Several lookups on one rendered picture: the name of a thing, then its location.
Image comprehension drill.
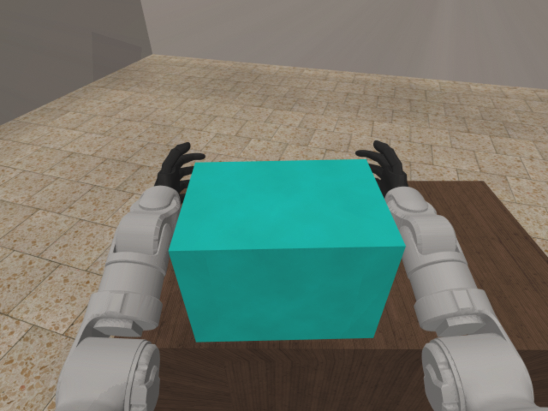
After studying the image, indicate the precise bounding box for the robot right forearm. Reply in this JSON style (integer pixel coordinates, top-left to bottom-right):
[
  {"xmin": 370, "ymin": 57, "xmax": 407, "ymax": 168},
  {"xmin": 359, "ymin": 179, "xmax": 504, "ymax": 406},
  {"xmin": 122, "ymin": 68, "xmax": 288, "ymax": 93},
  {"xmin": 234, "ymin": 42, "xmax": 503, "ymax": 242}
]
[{"xmin": 384, "ymin": 187, "xmax": 534, "ymax": 401}]

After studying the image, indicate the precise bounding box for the left robot upper arm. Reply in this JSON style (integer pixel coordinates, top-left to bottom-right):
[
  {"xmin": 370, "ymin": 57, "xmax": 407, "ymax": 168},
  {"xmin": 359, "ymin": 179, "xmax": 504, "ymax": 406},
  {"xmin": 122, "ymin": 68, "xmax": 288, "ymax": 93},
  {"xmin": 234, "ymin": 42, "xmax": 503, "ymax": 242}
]
[{"xmin": 55, "ymin": 337, "xmax": 160, "ymax": 411}]

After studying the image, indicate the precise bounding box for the robot left hand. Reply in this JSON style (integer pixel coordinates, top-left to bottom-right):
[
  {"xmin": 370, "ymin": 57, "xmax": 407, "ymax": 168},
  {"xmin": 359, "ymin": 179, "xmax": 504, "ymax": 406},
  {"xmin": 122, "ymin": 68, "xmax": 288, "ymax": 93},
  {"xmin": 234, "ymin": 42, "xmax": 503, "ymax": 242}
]
[{"xmin": 154, "ymin": 142, "xmax": 206, "ymax": 204}]

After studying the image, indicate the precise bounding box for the right robot upper arm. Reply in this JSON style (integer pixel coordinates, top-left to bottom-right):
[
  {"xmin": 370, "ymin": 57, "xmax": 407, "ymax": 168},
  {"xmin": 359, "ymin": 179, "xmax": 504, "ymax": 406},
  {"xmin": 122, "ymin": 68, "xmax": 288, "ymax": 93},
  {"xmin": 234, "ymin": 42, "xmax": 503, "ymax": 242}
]
[{"xmin": 422, "ymin": 333, "xmax": 548, "ymax": 411}]

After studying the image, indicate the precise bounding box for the carton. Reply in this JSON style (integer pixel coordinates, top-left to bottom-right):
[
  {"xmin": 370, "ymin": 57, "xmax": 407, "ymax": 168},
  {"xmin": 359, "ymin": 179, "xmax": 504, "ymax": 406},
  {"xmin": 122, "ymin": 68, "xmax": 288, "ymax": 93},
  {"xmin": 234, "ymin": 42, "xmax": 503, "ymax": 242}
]
[{"xmin": 169, "ymin": 159, "xmax": 406, "ymax": 343}]

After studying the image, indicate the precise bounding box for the robot right hand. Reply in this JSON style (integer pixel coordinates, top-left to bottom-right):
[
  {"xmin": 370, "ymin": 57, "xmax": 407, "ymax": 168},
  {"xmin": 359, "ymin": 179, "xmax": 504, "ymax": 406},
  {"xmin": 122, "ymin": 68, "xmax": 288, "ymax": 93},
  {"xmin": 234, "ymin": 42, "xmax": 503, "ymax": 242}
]
[{"xmin": 355, "ymin": 140, "xmax": 408, "ymax": 198}]

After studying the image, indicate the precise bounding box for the robot left forearm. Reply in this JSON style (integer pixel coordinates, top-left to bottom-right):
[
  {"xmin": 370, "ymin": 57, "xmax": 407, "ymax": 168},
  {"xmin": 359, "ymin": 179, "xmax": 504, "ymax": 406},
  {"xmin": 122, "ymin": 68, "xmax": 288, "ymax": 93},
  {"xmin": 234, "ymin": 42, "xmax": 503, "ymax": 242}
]
[{"xmin": 56, "ymin": 186, "xmax": 182, "ymax": 408}]

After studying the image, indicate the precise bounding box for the pedestal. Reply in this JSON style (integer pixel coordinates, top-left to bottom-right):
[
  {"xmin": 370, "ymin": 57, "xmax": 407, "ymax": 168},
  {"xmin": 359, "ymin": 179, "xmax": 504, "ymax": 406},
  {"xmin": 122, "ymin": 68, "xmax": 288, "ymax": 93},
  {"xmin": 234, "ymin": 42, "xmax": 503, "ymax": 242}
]
[{"xmin": 114, "ymin": 181, "xmax": 548, "ymax": 411}]

